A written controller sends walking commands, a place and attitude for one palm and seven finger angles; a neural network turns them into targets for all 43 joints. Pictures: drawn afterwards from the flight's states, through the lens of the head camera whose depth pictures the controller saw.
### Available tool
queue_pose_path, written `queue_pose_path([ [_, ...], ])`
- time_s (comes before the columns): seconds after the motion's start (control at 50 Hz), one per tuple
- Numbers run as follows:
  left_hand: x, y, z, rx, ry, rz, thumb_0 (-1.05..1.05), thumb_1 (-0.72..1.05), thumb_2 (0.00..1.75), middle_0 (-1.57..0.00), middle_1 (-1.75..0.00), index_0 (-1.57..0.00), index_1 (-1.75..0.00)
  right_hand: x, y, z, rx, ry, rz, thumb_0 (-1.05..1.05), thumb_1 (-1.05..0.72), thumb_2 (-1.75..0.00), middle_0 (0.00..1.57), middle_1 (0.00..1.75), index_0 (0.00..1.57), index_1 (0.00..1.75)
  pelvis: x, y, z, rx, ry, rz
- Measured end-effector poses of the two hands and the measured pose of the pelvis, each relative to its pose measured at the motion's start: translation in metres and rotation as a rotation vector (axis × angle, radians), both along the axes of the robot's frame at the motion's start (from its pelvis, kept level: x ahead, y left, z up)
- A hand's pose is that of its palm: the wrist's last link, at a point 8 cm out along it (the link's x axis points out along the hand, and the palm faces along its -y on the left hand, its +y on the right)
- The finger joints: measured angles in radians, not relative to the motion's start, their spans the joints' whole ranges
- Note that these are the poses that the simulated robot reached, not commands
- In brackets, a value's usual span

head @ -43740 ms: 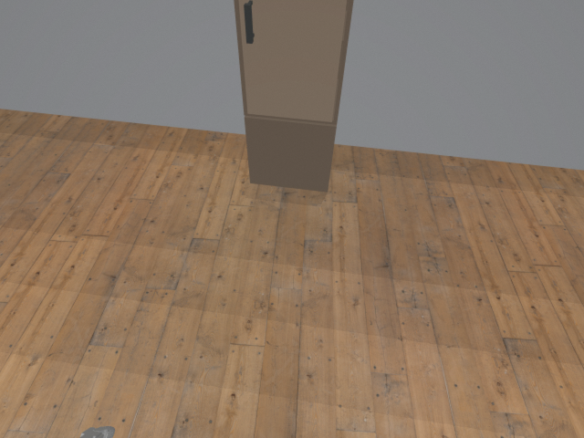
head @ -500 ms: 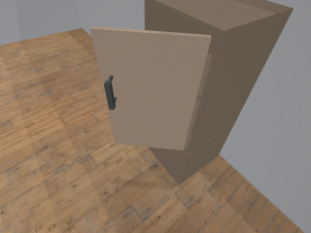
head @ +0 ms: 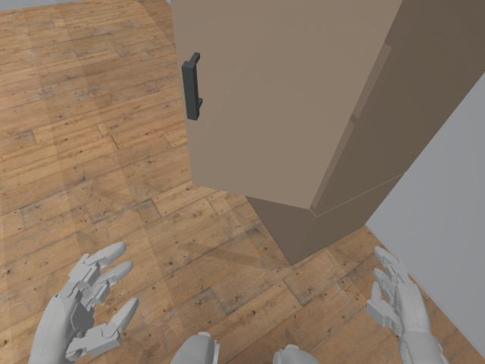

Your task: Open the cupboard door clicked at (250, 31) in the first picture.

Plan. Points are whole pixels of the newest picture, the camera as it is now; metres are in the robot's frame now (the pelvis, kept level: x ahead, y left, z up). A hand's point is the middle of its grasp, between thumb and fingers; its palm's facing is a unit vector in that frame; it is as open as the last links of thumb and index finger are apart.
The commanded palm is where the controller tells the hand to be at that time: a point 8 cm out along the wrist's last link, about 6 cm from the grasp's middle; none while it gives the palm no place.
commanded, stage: raise the hand with hooked fingers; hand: left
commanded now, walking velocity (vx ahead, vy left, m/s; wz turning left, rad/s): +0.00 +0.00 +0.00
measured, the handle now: (194, 87) +0.59 +0.17 +0.12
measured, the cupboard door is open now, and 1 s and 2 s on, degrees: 49 49 49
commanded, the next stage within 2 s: move the hooked fingers beside the handle in 1.60 s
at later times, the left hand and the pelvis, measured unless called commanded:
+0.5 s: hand (98, 257) +0.23 +0.23 +0.08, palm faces -0.07 -1.00 -0.07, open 12.1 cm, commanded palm +0.21 +0.29 +0.09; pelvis +0.01 +0.01 +0.02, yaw +0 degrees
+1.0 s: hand (66, 205) +0.28 +0.29 +0.12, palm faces -0.05 -1.00 -0.06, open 13.9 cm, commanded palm +0.27 +0.33 +0.13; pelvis +0.01 +0.02 +0.04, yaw +0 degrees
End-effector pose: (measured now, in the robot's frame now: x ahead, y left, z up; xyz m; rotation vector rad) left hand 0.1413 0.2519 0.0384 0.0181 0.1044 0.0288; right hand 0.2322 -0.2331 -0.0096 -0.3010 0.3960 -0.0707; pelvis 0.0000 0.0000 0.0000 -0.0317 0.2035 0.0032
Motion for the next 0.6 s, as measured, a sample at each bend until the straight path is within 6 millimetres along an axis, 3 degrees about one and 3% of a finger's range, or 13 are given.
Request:
queue_pose_path([
  [0.1,0.017,0.005,0.023,0.056,-0.09,-0.038,0.01,0.4,0.69,-0.23,-0.62,-0.23,-0.62,-0.004,0.024,-0.031,0.051,0.106,0.046,0.02,-0.9,-0.9,0.2,0.3,0.2,0.3,0.002,-0.002,-0.001,-0.025,0.02,0.022],
  [0.22,0.05,0.01,0.028,0.042,-0.008,-0.123,0.01,0.26,0.63,-0.24,-0.71,-0.24,-0.71,-0.037,0.03,-0.052,0.123,0.232,-0.021,0.02,-0.9,-0.9,0.2,0.3,0.21,0.3,0.005,-0.001,0.007,-0.02,0.032,0.011],
  [0.4,0.067,0.031,0.044,0.052,-0.03,-0.077,0.0,0.05,0.54,-0.26,-0.84,-0.26,-0.85,-0.076,-0.003,-0.043,0.061,0.299,-0.132,0.02,-0.9,-0.9,0.2,0.3,0.21,0.3,0.012,0.004,0.02,-0.008,0.027,-0.003],
  [0.5,0.074,0.037,0.046,0.05,-0.04,-0.1,0.0,-0.06,0.49,-0.27,-0.92,-0.26,-0.92,-0.077,-0.019,-0.03,0.007,0.279,-0.152,0.02,-0.9,-0.9,0.2,0.3,0.21,0.3,0.013,0.007,0.024,-0.009,0.015,-0.004],
  [0.6,0.083,0.045,0.052,0.048,-0.058,-0.098,0.0,-0.18,0.44,-0.28,-0.99,-0.27,-1.0,-0.069,-0.019,-0.016,-0.013,0.237,-0.141,0.02,-0.9,-0.9,0.2,0.3,0.2,0.3,0.012,0.009,0.028,-0.012,-0.002,-0.003],
])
